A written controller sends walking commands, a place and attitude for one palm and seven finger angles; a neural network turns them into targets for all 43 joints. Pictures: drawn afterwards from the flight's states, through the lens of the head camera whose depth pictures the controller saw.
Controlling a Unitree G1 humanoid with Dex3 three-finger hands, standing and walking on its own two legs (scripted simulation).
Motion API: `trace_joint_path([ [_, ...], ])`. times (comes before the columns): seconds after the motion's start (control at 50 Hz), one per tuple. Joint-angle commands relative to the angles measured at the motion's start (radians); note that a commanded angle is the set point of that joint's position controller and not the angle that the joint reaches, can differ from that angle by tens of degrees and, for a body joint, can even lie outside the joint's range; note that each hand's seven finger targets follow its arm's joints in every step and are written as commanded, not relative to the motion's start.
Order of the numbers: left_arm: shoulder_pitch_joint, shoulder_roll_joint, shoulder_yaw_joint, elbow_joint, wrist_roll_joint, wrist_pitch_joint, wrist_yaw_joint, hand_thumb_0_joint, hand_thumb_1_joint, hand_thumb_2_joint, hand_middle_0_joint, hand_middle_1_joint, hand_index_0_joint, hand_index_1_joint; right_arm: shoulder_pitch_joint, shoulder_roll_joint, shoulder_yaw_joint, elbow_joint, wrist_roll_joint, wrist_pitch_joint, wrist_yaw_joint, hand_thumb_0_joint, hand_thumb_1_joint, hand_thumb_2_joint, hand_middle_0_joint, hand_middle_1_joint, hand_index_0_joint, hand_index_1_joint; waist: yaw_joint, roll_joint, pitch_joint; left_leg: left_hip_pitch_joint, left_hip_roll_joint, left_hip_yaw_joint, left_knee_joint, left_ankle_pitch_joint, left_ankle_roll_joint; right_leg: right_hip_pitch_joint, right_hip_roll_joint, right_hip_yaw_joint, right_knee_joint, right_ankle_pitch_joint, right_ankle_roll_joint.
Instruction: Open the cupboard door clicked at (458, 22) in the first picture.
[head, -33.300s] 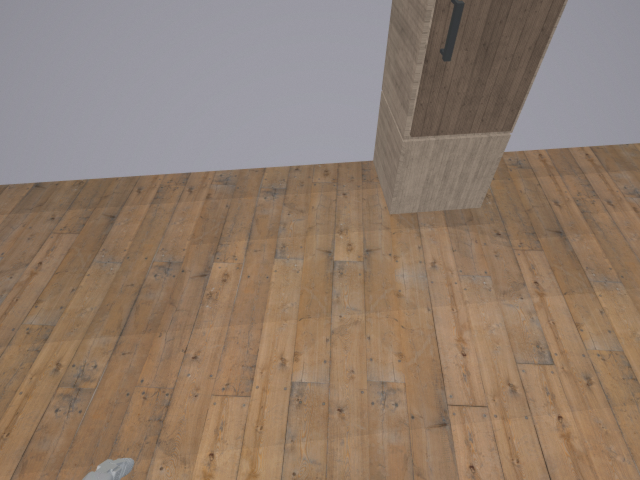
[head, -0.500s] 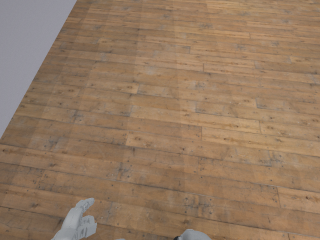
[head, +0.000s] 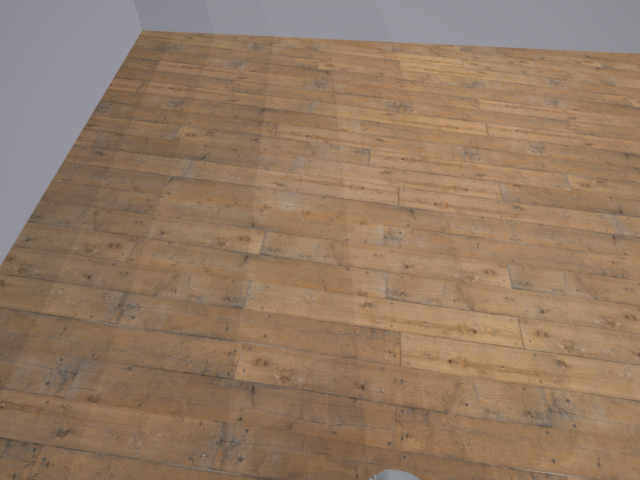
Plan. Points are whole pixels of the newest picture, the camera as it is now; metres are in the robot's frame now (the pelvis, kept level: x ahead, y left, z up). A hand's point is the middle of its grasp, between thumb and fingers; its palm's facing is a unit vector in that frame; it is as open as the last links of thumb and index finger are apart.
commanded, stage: walk to a spot facing it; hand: left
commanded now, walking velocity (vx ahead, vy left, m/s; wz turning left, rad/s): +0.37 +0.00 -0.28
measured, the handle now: out of the picture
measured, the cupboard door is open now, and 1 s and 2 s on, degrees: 42 42 42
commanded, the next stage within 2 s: turn to face it in 0.26 s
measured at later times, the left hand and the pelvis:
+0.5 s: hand (254, 379) +0.29 +0.13 -0.18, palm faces -0.03 -0.98 -0.18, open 7.2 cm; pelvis +0.23 -0.05 +0.00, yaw -2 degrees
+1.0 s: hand (245, 316) +0.39 +0.16 -0.16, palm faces +0.24 -0.93 -0.27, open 7.4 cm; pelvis +0.33 -0.06 -0.01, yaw +14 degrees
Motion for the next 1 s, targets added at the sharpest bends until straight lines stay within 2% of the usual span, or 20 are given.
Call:
trace_joint_path([
  [0.0, -0.073, 0.003, -0.005, -0.097, -0.001, -0.017, -0.016, 0.000, 0.900, 0.900, -0.200, -0.300, -0.200, -0.300, 0.166, -0.156, -0.036, 0.022, 0.004, -0.001, -0.004, 0.000, -0.900, -0.900, 0.200, 0.300, 0.200, 0.300, -0.057, 0.136, -0.023, 0.079, 0.242, -0.108, -0.280, 0.041, 0.080, -0.018, -0.042, -0.027, -0.275, 0.079, 0.008],
  [0.12, -0.165, 0.022, -0.003, -0.113, 0.001, -0.021, -0.018, 0.000, 0.900, 0.900, -0.200, -0.300, -0.200, -0.300, 0.220, -0.162, -0.027, 0.058, -0.003, 0.014, 0.000, 0.000, -0.900, -0.900, 0.200, 0.300, 0.200, 0.300, -0.066, 0.152, 0.031, 0.101, 0.250, -0.069, -0.220, 0.079, 0.070, 0.096, 0.007, -0.096, -0.480, 0.103, -0.010],
  [0.16, -0.068, 0.053, 0.005, -0.081, 0.000, -0.030, -0.014, 0.000, 0.900, 0.900, -0.200, -0.300, -0.200, -0.300, 0.224, -0.163, -0.021, 0.069, 0.002, 0.019, -0.003, 0.000, -0.900, -0.900, 0.200, 0.300, 0.200, 0.300, -0.012, 0.111, -0.016, 0.098, 0.213, -0.020, -0.052, 0.237, 0.036, 0.280, 0.055, -0.127, -0.581, 0.107, -0.036],
  [0.18, 0.070, 0.103, 0.020, -0.036, 0.002, -0.039, -0.006, 0.000, 0.900, 0.900, -0.200, -0.300, -0.200, -0.300, 0.202, -0.148, -0.018, 0.065, 0.012, 0.018, 0.002, 0.000, -0.900, -0.900, 0.200, 0.300, 0.200, 0.300, 0.056, 0.038, -0.068, -0.027, 0.169, 0.030, 0.152, 0.291, 0.005, 0.507, 0.016, -0.040, -0.610, 0.087, -0.081],
  [0.2, 0.241, 0.210, 0.050, 0.011, 0.006, -0.049, 0.010, 0.000, 0.900, 0.900, -0.200, -0.300, -0.200, -0.300, 0.181, -0.100, -0.008, 0.036, 0.025, 0.011, 0.009, 0.000, -0.900, -0.900, 0.200, 0.300, 0.200, 0.300, 0.124, -0.198, -0.163, -0.270, 0.055, 0.106, 0.458, 0.048, -0.043, 0.734, -0.221, 0.302, -0.697, 0.042, -0.174],
  [0.22, 0.295, 0.266, 0.057, 0.024, -0.019, -0.045, 0.016, 0.000, 0.900, 0.900, -0.200, -0.300, -0.200, -0.300, 0.132, -0.098, -0.008, 0.000, 0.028, 0.011, 0.007, 0.000, -0.900, -0.900, 0.200, 0.300, 0.200, 0.300, 0.125, -0.256, -0.168, -0.424, -0.006, 0.003, 0.712, -0.396, -0.053, 0.765, -0.379, 0.550, -0.843, 0.129, -0.264],
  [0.26, 0.156, 0.184, 0.037, -0.007, -0.022, -0.046, 0.035, 0.000, 0.900, 0.900, -0.200, -0.300, -0.200, -0.300, 0.053, -0.105, -0.019, -0.003, 0.025, 0.012, -0.002, 0.000, -0.900, -0.900, 0.200, 0.300, 0.200, 0.300, 0.066, -0.174, -0.094, -0.488, 0.081, -0.142, 0.792, -0.251, -0.056, 0.628, -0.325, 0.403, -0.825, 0.295, -0.235],
  [0.32, 0.023, 0.090, 0.005, -0.044, -0.014, -0.056, 0.041, 0.000, 0.900, 0.900, -0.200, -0.300, -0.200, -0.300, 0.125, -0.048, -0.011, 0.049, 0.012, 0.046, 0.004, 0.000, -0.900, -0.900, 0.200, 0.300, 0.200, 0.300, -0.038, -0.090, -0.045, -0.299, 0.111, -0.127, 0.601, -0.152, -0.076, 0.365, -0.236, 0.132, -0.867, 0.372, -0.177],
  [0.52, -0.024, 0.107, 0.002, -0.033, -0.019, -0.046, 0.054, 0.000, 0.900, 0.900, -0.200, -0.300, -0.200, -0.300, 0.106, -0.064, -0.007, 0.038, 0.016, 0.057, 0.017, 0.000, -0.900, -0.900, 0.200, 0.300, 0.200, 0.300, -0.084, -0.071, -0.016, -0.096, 0.019, -0.071, 0.135, 0.103, -0.044, 0.391, -0.200, -0.100, -0.679, 0.555, -0.073],
  [0.54, -0.013, 0.112, 0.005, -0.040, -0.022, -0.037, 0.055, 0.000, 0.900, 0.900, -0.200, -0.300, -0.200, -0.300, 0.174, -0.111, -0.017, 0.050, 0.010, 0.057, 0.016, 0.000, -0.900, -0.900, 0.200, 0.300, 0.200, 0.300, -0.109, 0.025, -0.075, 0.039, 0.019, -0.100, 0.091, 0.284, -0.027, 0.348, -0.174, -0.133, -0.529, 0.483, -0.036],
  [0.56, 0.037, 0.089, 0.006, -0.057, -0.030, -0.023, 0.056, 0.000, 0.900, 0.900, -0.200, -0.300, -0.200, -0.300, 0.236, -0.201, -0.033, 0.044, -0.002, 0.056, 0.009, 0.000, -0.900, -0.900, 0.200, 0.300, 0.200, 0.300, -0.118, 0.247, -0.143, 0.175, 0.183, -0.347, 0.050, 0.522, 0.067, 0.196, -0.071, -0.165, -0.313, 0.158, 0.026],
  [0.58, 0.052, 0.067, -0.006, -0.080, -0.035, -0.014, 0.057, 0.000, 0.900, 0.900, -0.200, -0.300, -0.200, -0.300, 0.269, -0.267, -0.046, 0.034, 0.000, 0.065, -0.002, 0.000, -0.900, -0.900, 0.200, 0.300, 0.200, 0.300, -0.125, 0.398, -0.178, 0.209, 0.351, -0.589, -0.039, 0.634, 0.189, 0.094, 0.038, -0.123, -0.045, -0.397, 0.050],
  [0.6, -0.009, 0.080, -0.002, -0.117, -0.023, -0.003, 0.058, 0.000, 0.900, 0.900, -0.200, -0.300, -0.200, -0.300, 0.231, -0.283, -0.048, 0.016, 0.004, 0.074, -0.012, 0.000, -0.900, -0.900, 0.200, 0.300, 0.200, 0.300, -0.118, 0.239, -0.147, 0.110, 0.371, -0.655, -0.102, 0.394, 0.218, 0.048, 0.036, -0.012, 0.066, -0.394, 0.045],
  [0.62, -0.048, 0.064, 0.003, -0.122, -0.017, 0.004, 0.056, 0.000, 0.900, 0.900, -0.200, -0.300, -0.200, -0.300, 0.165, -0.271, -0.051, -0.008, 0.003, 0.077, -0.019, 0.000, -0.900, -0.900, 0.200, 0.300, 0.200, 0.300, -0.093, 0.249, -0.130, 0.062, 0.342, -0.675, -0.138, 0.218, 0.200, -0.032, 0.015, 0.026, 0.141, -0.316, 0.052],
  [0.66, -0.069, 0.078, 0.014, -0.127, -0.010, 0.010, 0.045, 0.000, 0.900, 0.900, -0.200, -0.300, -0.200, -0.300, 0.069, -0.219, -0.040, -0.050, 0.007, 0.074, -0.020, 0.000, -0.900, -0.900, 0.200, 0.300, 0.200, 0.300, -0.059, 0.195, -0.082, -0.056, 0.264, -0.563, -0.177, 0.039, 0.147, -0.037, -0.017, 0.060, 0.127, -0.175, 0.059],
  [0.72, -0.038, 0.068, 0.016, -0.127, -0.012, 0.024, 0.038, 0.000, 0.900, 0.900, -0.200, -0.300, -0.200, -0.300, 0.022, -0.224, -0.043, -0.077, 0.008, 0.068, -0.018, 0.000, -0.900, -0.900, 0.200, 0.300, 0.200, 0.300, -0.037, 0.139, -0.136, -0.050, 0.200, -0.458, -0.165, 0.070, 0.121, 0.008, -0.007, 0.043, 0.013, -0.116, 0.069],
  [0.86, -0.092, 0.076, 0.016, -0.204, -0.011, 0.036, 0.044, 0.000, 0.900, 0.900, -0.200, -0.300, -0.200, -0.300, 0.006, -0.257, -0.074, -0.110, 0.003, 0.096, -0.004, 0.000, -0.900, -0.900, 0.200, 0.300, 0.200, 0.300, -0.060, 0.167, -0.130, -0.048, 0.164, -0.514, -0.157, -0.051, 0.125, 0.061, 0.035, 0.023, -0.252, -0.145, 0.074],
  [0.94, -0.010, 0.098, 0.023, -0.204, -0.015, 0.030, 0.048, 0.000, 0.900, 0.900, -0.200, -0.300, -0.200, -0.300, -0.053, -0.260, -0.088, -0.143, 0.007, 0.112, 0.002, 0.000, -0.900, -0.900, 0.200, 0.300, 0.200, 0.300, -0.023, 0.170, -0.131, -0.151, 0.110, -0.533, -0.112, -0.064, 0.092, 0.277, 0.077, -0.001, -0.517, -0.060, 0.057],
  [0.96, 0.033, 0.124, 0.031, -0.196, -0.014, 0.025, 0.052, 0.000, 0.900, 0.900, -0.200, -0.300, -0.200, -0.300, -0.080, -0.247, -0.088, -0.155, 0.013, 0.116, 0.004, 0.000, -0.900, -0.900, 0.200, 0.300, 0.200, 0.300, 0.004, 0.137, -0.123, -0.231, 0.065, -0.500, -0.072, -0.107, 0.054, 0.385, 0.055, 0.009, -0.659, -0.012, 0.045],
  [0.98, 0.066, 0.196, 0.045, -0.205, -0.002, 0.015, 0.059, 0.000, 0.900, 0.900, -0.200, -0.300, -0.200, -0.300, -0.090, -0.197, -0.082, -0.173, 0.022, 0.118, 0.011, 0.000, -0.900, -0.900, 0.200, 0.300, 0.200, 0.300, 0.024, -0.031, -0.113, -0.380, -0.034, -0.405, 0.106, -0.178, -0.007, 0.489, -0.114, 0.203, -0.833, -0.126, -0.013],
])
